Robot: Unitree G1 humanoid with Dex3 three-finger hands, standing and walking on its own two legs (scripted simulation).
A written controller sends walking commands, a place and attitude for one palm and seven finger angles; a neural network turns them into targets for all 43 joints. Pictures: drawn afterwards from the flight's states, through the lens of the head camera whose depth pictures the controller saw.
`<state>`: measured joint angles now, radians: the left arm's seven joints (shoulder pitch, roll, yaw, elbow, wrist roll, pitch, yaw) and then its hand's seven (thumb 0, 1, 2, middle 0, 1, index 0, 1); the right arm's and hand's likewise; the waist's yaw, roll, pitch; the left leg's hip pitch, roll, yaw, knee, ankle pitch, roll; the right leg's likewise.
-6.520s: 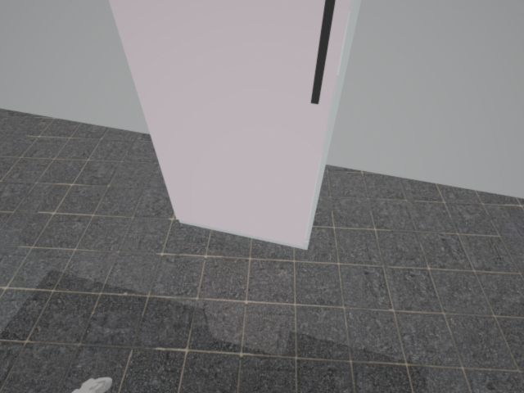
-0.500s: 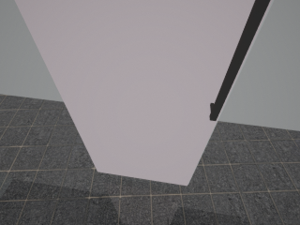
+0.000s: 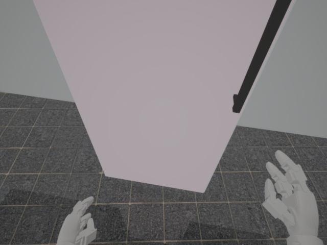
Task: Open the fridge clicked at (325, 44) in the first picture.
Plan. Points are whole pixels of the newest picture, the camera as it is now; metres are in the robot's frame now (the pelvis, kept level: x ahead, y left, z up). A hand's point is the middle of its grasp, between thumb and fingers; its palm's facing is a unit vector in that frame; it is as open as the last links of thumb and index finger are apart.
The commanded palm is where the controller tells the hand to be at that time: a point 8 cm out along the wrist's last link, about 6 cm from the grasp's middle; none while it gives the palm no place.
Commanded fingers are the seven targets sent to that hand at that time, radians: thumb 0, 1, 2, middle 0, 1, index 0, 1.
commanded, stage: raise the hand to about handle height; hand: right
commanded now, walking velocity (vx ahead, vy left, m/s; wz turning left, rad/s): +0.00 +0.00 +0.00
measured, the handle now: (259, 48) +0.50 -0.16 +0.26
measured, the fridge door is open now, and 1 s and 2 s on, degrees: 0 0 0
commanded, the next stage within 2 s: move the hooked fingers beside the handle in 1.84 s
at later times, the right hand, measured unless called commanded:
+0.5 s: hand (300, 204) +0.21 -0.24 +0.09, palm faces +0.09 +0.99 -0.04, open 10.6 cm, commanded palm +0.18 -0.29 +0.10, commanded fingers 0.00 0.01 -0.51 0.27 0.88 0.27 0.88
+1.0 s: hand out of the picture +0.24 -0.28 +0.18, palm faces +0.13 +0.99 -0.06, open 13.5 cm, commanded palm +0.21 -0.32 +0.19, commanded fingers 0.00 0.50 -0.30 0.30 1.20 0.30 1.20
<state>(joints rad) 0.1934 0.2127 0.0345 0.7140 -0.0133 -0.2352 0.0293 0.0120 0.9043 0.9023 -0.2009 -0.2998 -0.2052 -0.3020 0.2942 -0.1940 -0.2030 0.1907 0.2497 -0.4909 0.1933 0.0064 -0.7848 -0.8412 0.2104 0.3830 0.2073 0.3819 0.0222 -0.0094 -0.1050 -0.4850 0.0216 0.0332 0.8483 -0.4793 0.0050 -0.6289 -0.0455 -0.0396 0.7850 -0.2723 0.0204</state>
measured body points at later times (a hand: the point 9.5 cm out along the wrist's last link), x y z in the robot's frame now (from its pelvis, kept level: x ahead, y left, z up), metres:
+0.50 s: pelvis -0.01 -0.01 +0.00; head +0.00 +0.00 +0.45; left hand +0.16 +0.22 -0.07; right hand +0.20 -0.30 +0.10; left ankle -0.03 +0.11 -0.70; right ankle +0.07 -0.13 -0.70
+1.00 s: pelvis +0.00 -0.02 +0.03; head -0.02 -0.01 +0.48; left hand +0.20 +0.19 -0.03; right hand +0.23 -0.33 +0.19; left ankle -0.03 +0.11 -0.70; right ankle +0.07 -0.13 -0.70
